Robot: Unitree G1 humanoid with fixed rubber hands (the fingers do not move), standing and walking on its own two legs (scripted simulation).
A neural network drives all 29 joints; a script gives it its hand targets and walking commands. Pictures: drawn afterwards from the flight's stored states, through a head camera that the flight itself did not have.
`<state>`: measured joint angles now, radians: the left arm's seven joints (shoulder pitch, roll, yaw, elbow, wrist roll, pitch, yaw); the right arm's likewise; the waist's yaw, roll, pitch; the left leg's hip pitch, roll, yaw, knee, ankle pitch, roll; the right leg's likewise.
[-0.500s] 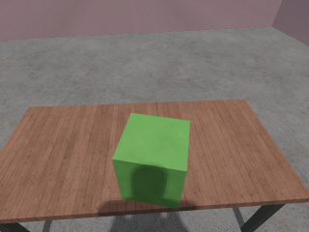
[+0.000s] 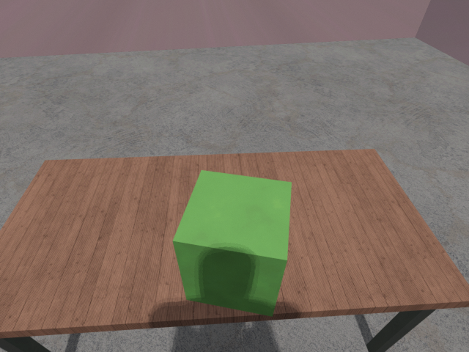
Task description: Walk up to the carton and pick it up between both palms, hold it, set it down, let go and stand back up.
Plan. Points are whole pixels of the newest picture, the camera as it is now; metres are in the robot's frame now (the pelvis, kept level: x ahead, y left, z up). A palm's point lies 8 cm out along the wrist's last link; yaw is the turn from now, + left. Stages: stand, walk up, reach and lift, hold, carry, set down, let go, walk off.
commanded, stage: stand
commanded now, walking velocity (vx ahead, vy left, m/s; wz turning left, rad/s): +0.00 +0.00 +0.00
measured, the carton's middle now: (236, 243) +0.42 +0.00 -0.09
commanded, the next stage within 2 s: none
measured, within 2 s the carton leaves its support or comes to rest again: neither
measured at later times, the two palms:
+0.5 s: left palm out of the picture -0.05 +0.19 -0.15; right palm out of the picture -0.04 -0.19 -0.15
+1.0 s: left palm out of the picture -0.04 +0.19 -0.15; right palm out of the picture -0.04 -0.19 -0.15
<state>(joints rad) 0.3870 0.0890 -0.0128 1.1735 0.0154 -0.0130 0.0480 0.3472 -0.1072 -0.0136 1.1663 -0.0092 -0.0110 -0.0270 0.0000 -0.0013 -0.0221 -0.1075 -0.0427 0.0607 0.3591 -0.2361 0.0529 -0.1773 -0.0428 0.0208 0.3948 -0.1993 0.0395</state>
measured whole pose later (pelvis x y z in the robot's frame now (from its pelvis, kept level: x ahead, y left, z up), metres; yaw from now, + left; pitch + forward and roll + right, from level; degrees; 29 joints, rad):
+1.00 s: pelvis +0.01 +0.00 +0.00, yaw +0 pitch -1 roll +0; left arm 0.35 0.08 -0.02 1.22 0.01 -0.01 0.05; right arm 0.36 -0.09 0.00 1.18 -0.01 -0.02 -0.04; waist 0.00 -0.01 0.00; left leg -0.10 -0.04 0.06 0.36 -0.25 0.05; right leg -0.17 -0.04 0.02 0.40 -0.22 0.04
